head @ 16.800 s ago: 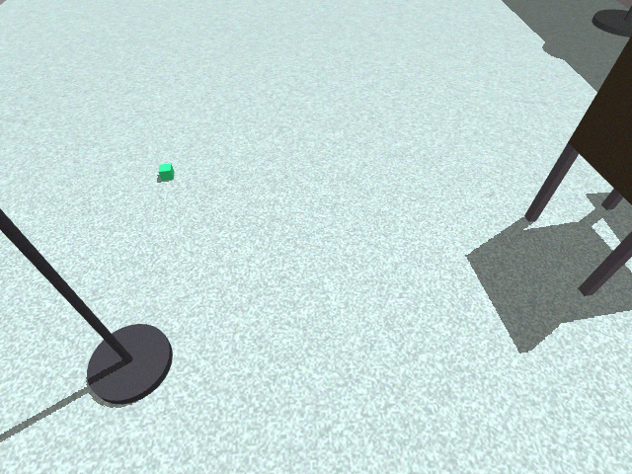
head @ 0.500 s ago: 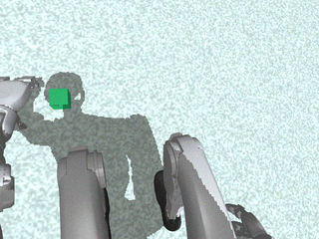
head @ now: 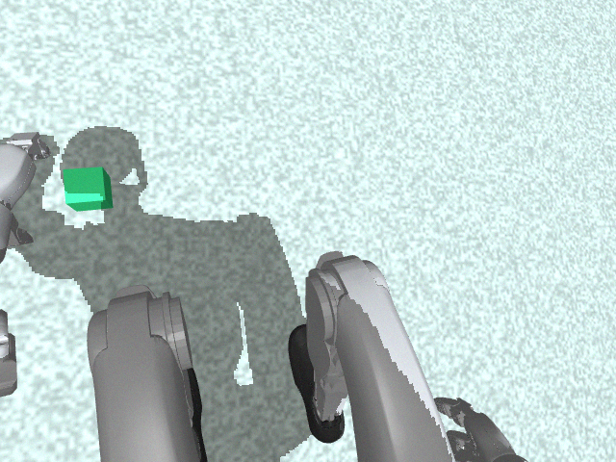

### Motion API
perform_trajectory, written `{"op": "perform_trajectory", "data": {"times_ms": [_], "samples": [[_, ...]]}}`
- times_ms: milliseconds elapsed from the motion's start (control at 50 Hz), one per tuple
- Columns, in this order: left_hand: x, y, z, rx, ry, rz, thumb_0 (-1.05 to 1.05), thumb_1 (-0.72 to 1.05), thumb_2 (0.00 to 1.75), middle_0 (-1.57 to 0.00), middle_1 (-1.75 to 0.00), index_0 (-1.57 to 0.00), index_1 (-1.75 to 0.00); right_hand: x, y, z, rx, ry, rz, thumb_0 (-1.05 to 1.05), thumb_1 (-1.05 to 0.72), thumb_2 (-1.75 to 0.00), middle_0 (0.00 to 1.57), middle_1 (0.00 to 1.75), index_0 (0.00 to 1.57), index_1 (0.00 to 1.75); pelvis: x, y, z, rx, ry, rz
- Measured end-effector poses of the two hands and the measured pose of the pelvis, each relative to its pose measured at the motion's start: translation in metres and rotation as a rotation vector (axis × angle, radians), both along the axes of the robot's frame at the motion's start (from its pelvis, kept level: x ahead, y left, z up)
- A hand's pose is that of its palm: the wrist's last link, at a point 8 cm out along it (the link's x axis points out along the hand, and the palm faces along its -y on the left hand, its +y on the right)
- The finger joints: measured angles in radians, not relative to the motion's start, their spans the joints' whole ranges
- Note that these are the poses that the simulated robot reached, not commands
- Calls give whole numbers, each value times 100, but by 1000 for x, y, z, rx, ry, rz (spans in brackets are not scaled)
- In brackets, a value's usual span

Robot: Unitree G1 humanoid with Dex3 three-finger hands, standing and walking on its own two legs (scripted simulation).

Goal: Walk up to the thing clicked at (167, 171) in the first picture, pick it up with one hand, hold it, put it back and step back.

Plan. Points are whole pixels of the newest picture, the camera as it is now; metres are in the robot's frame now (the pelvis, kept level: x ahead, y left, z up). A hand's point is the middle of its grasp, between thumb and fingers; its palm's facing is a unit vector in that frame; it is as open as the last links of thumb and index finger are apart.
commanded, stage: rise first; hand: left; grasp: from above
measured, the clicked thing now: (89, 189) +0.50 +0.25 -0.31
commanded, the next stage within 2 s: approach in 1.68 s
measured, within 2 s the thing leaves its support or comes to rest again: neither
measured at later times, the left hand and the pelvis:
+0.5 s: hand (24, 201) +0.45 +0.30 -0.19, palm faces -0.46 -0.04 -0.89, open 12.5 cm; pelvis +0.00 +0.00 -0.01, yaw -1 degrees
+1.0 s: hand (23, 199) +0.45 +0.30 -0.19, palm faces -0.46 -0.04 -0.89, open 12.5 cm; pelvis +0.00 +0.00 -0.01, yaw -1 degrees
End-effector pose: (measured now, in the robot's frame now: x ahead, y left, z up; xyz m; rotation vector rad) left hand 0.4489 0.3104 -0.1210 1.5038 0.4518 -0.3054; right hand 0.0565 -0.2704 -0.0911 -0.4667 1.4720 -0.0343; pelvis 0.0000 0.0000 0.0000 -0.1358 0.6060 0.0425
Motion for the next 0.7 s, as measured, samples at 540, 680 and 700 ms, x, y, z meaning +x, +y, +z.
{"op": "perform_trajectory", "data": {"times_ms": [540, 680, 700], "samples": [[5, -11, -15, 0, -9, -22, 0, -24, 77, -35, -72, -34, -72, -13, 7, 0, -1, -8, -1, 0, -92, -90, 20, 30, 20, 30, -4, 3, -9, -16, -19, -4], [7, -11, -18, 1, -9, -15, 0, -25, 78, -34, -73, -34, -73, -18, 7, 0, 0, -4, -2, 0, -92, -90, 20, 30, 20, 30, -4, 3, -10, -18, -21, -7], [7, -11, -19, 1, -9, -14, 0, -25, 78, -34, -73, -34, -74, -18, 7, 0, 0, -3, -1, 0, -92, -90, 20, 30, 20, 30, -4, 3, -10, -18, -21, -7]]}}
